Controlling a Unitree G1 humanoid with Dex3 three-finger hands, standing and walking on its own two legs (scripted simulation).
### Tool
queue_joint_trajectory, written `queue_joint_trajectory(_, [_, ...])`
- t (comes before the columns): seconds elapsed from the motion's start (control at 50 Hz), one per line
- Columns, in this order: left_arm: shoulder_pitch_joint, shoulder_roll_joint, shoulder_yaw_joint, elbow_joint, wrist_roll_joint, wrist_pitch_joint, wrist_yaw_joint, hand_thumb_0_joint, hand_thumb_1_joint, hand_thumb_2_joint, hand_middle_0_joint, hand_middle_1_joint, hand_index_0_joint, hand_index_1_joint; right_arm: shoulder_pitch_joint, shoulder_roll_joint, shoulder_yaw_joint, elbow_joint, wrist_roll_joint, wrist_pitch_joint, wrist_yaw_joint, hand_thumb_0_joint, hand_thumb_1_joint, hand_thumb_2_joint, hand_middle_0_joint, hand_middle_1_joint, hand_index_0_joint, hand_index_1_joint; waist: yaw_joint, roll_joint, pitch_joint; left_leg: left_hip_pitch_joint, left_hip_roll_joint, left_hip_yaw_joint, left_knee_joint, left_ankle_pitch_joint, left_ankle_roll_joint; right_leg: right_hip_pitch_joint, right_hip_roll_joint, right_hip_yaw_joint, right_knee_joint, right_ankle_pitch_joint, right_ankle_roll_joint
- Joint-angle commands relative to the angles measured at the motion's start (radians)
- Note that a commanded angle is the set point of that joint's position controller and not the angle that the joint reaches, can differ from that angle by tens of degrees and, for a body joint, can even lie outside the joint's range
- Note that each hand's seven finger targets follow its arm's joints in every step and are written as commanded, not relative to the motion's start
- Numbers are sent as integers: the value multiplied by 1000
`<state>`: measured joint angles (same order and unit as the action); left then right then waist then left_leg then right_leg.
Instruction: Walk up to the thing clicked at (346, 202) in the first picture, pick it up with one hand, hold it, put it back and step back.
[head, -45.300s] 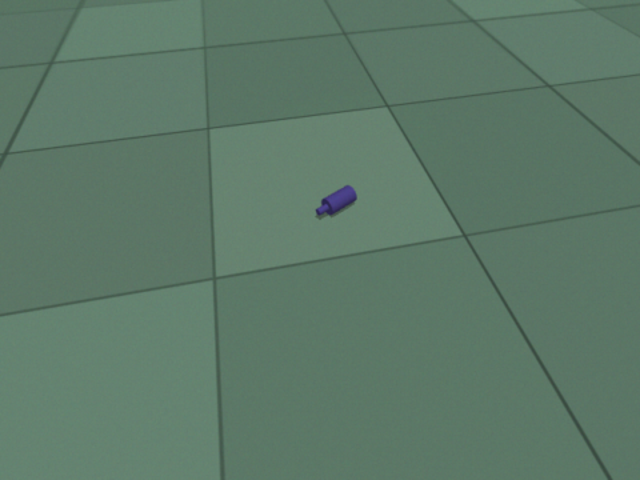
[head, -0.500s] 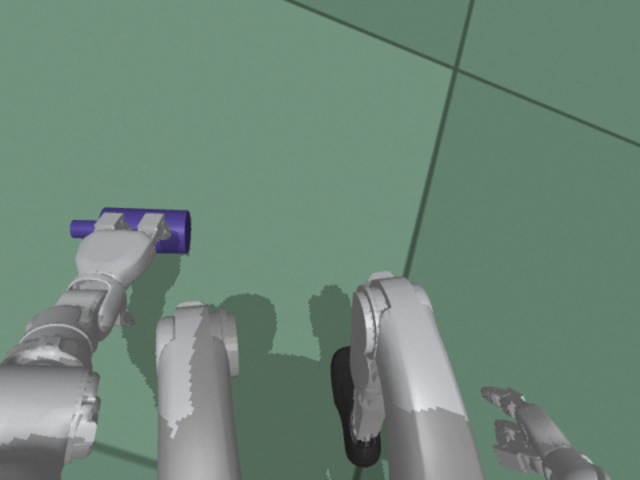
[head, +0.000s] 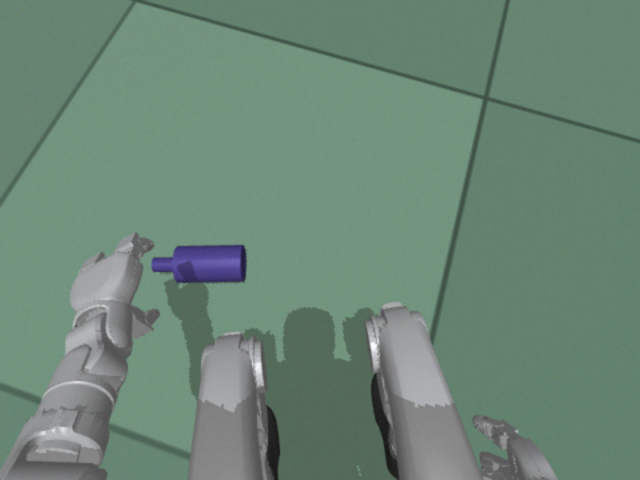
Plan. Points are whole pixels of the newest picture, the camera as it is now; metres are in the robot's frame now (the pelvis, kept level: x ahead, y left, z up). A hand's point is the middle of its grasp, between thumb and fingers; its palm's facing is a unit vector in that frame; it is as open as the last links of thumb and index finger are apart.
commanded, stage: home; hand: left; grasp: from above
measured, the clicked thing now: (199, 264) +0.50 +0.22 -0.41
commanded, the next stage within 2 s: none
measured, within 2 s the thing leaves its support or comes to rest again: neither
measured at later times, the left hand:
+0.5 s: hand (94, 406) +0.24 +0.18 +0.09, palm faces -0.08 -0.91 -0.42, open 7.4 cm
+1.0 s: hand out of the picture +0.22 +0.18 +0.22, palm faces +0.12 -0.97 -0.19, open 7.4 cm
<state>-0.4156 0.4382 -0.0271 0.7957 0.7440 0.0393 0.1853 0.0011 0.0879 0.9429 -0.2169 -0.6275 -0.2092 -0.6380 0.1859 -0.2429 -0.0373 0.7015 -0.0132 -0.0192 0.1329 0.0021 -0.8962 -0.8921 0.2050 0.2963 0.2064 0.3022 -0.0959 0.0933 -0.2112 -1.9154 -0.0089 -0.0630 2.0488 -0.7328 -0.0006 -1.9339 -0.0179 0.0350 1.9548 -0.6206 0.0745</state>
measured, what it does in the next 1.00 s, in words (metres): rises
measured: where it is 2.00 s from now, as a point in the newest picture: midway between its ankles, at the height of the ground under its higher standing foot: (331, 462)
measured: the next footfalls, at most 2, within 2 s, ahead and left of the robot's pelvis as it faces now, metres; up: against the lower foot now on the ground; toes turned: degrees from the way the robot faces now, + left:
none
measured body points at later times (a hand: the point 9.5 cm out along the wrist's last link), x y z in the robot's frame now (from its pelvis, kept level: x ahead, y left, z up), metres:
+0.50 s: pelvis +0.02 -0.02 +0.16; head +0.11 +0.00 +0.61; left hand +0.24 +0.22 +0.12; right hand +0.25 -0.24 +0.09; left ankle +0.06 +0.12 -0.42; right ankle +0.10 -0.15 -0.42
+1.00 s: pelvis +0.07 -0.01 +0.26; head +0.07 +0.00 +0.71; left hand +0.21 +0.23 +0.24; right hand +0.24 -0.25 +0.21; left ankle +0.06 +0.12 -0.42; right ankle +0.10 -0.15 -0.42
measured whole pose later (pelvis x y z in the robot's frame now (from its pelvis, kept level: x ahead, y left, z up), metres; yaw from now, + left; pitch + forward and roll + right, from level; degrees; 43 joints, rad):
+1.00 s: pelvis +0.07 -0.01 +0.26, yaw +3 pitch +10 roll -3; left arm 0.51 0.22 0.04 -0.17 -0.07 0.49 0.03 0.01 0.91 0.90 -0.20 -0.30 -0.20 -0.30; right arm 0.31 -0.23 0.02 0.50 0.02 -0.23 -0.18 0.01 -0.90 -0.90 0.20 0.30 0.21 0.30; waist -0.05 0.04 -0.19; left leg -0.70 0.03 -0.08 1.04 -0.51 -0.02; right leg -0.70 -0.02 -0.04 0.96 -0.43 0.03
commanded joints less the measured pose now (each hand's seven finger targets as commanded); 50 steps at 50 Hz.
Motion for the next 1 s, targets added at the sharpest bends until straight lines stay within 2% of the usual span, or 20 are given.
queue_joint_trajectory(0.0, [32, 117, 8, -480, -139, -51, -88, 0, 631, 822, -188, -322, -185, -324, 33, -208, -84, -155, 27, -50, -64, 0, -899, -899, 200, 300, 200, 300, -4, -60, -528, 416, -20, 11, -370, 254, 18, 513, 18, -98, -301, 209, -104])
queue_joint_trajectory(0.02, [92, 118, 40, -479, -148, -59, -79, 0, 711, 815, -184, -278, -185, -278, 20, -202, -81, -151, 34, -56, -76, 0, -900, -900, 200, 300, 200, 300, 11, -67, -494, 433, -16, 9, -388, 247, 16, 497, 17, -91, -313, 197, -105])
queue_joint_trajectory(0.04, [121, 115, 51, -509, -152, -67, -67, 0, 791, 886, -197, -294, -197, -294, 12, -184, -74, -151, 37, -60, -85, 0, -900, -900, 200, 300, 200, 300, 22, -25, -481, 458, -13, 17, -412, 259, 13, 504, 19, -82, -321, 204, -106])
queue_joint_trajectory(0.06, [104, 141, 94, -569, -154, -74, -51, 0, 871, 894, -198, -296, -198, -296, 11, -192, -75, -154, 39, -60, -94, 0, -900, -900, 200, 300, 200, 300, 32, 6, -496, 503, -16, 9, -436, 257, 7, 501, 11, -78, -338, 188, -115])
queue_joint_trajectory(0.08, [95, 151, 100, -607, -143, -74, -36, 0, 899, 898, -199, -297, -199, -297, -5, -188, -73, -156, 40, -60, -100, 0, -899, -900, 200, 300, 200, 300, 40, 59, -511, 559, -10, 1, -471, 248, 1, 494, 8, -77, -343, 175, -118])
queue_joint_trajectory(0.12, [110, 111, 81, -625, -147, -57, -12, 0, 900, 899, -199, -298, -199, -297, -36, -176, -68, -169, 43, -66, -106, 0, -900, -900, 200, 300, 200, 300, 45, 109, -483, 618, 0, -3, -535, 193, -4, 485, 7, -81, -368, 133, -113])
queue_joint_trajectory(0.14, [127, 111, 103, -640, -162, -44, 1, 0, 900, 899, -199, -298, -199, -297, -45, -179, -70, -172, 43, -69, -112, 0, -900, -900, 200, 300, 200, 300, 50, 108, -468, 630, -1, -5, -558, 156, -3, 493, 6, -83, -390, 109, -111])
queue_joint_trajectory(0.2, [260, 23, 55, -699, -254, 14, -11, 0, 900, 899, -199, -298, -199, -298, -75, -177, -69, -199, 46, -83, -125, 0, -900, -900, 200, 300, 200, 300, 49, 90, -455, 716, -1, -11, -638, 121, -3, 573, 8, -93, -469, 89, -105])
queue_joint_trajectory(0.24, [321, 20, 41, -789, -339, 66, -35, 0, 900, 899, -199, -298, -199, -298, -98, -183, -67, -228, 52, -93, -141, 0, -900, -900, 200, 300, 200, 300, 50, 50, -471, 774, -2, -20, -691, 90, 2, 661, 10, -93, -540, 75, -94])
queue_joint_trajectory(0.26, [367, 0, 18, -795, -382, 95, -50, 0, 900, 899, -199, -299, -199, -299, -108, -174, -59, -232, 52, -97, -148, 0, -901, -900, 200, 300, 200, 300, 33, 30, -413, 771, -5, -13, -713, 72, 5, 687, 9, -89, -584, 58, -89])
queue_joint_trajectory(0.3, [429, 3, 22, -835, -459, 138, -73, 0, 900, 899, -199, -300, -199, -300, -118, -170, -50, -248, 53, -106, -165, 0, -901, -899, 200, 299, 199, 299, 26, -15, -349, 778, -5, -7, -753, 33, 12, 743, 13, -82, -654, 24, -82])
queue_joint_trajectory(0.36, [511, 15, 46, -897, -543, 181, -89, 0, 901, 900, -199, -300, -199, -300, -109, -146, -32, -283, 56, -121, -184, 0, -902, -899, 199, 299, 199, 299, 33, -34, -282, 790, -7, 10, -799, 27, 18, 829, 19, -66, -731, 1, -81])
queue_joint_trajectory(0.42, [562, -11, 52, -948, -611, 211, -84, 0, 901, 900, -199, -300, -199, -300, -81, -123, -14, -307, 59, -139, -204, 0, -902, -899, 199, 299, 199, 299, 12, -52, -247, 828, -12, 22, -842, 65, 21, 928, 20, -55, -812, 29, -81])
queue_joint_trajectory(0.46, [620, -33, 66, -965, -642, 230, -78, 0, 901, 900, -199, -300, -199, -300, -58, -109, 0, -313, 61, -152, -219, 0, -902, -899, 200, 299, 199, 299, 23, -43, -233, 896, -9, 13, -893, 117, 18, 976, 19, -59, -843, 76, -84])
queue_joint_trajectory(0.54, [731, -61, 91, -1021, -698, 276, -81, 0, 900, 899, -199, -299, -199, -299, -5, -93, 13, -328, 61, -170, -253, 0, -901, -899, 200, 299, 200, 299, 31, -34, -249, 1042, -10, 19, -960, 318, 11, 1113, 21, -65, -919, 243, -86])
queue_joint_trajectory(0.64, [852, -97, 114, -1119, -772, 357, -94, 0, 900, 899, -199, -299, -199, -299, 35, -78, 33, -355, 57, -193, -297, 0, -901, -899, 200, 300, 200, 300, 48, -50, -181, 1164, -11, 24, -1068, 395, 12, 1265, 25, -78, -1053, 317, -75])
queue_joint_trajectory(0.7, [894, -120, 117, -1143, -802, 392, -105, 0, 900, 899, -199, -299, -199, -298, 42, -74, 40, -361, 54, -214, -318, 0, -901, -899, 200, 299, 200, 299, 46, -65, -99, 1195, -9, 21, -1116, 396, 12, 1289, 28, -92, -1106, 315, -71])
queue_joint_trajectory(0.78, [917, -131, 122, -1134, -813, 415, -128, 0, 900, 899, -199, -298, -199, -298, 48, -75, 40, -362, 43, -240, -333, 0, -901, -900, 200, 300, 200, 299, 44, -91, -9, 1200, -8, 19, -1162, 346, 17, 1293, 28, -97, -1160, 261, -69])
queue_joint_trajectory(0.9, [895, -122, 118, -1145, -803, 406, -157, 0, 900, 899, -199, -298, -199, -298, 43, -90, 24, -361, 31, -275, -330, 0, -900, -900, 200, 300, 200, 300, 50, -69, 17, 1233, -2, 17, -1208, 338, 11, 1295, 31, -119, -1167, 239, -68])
queue_joint_trajectory(0.98, [886, -114, 126, -1161, -798, 393, -163, 0, 900, 899, -199, -298, -199, -298, 50, -96, 14, -351, 28, -288, -326, 0, -900, -900, 200, 300, 200, 300, 51, -33, -21, 1273, -2, 25, -1196, 416, 5, 1316, 30, -117, -1150, 310, -71])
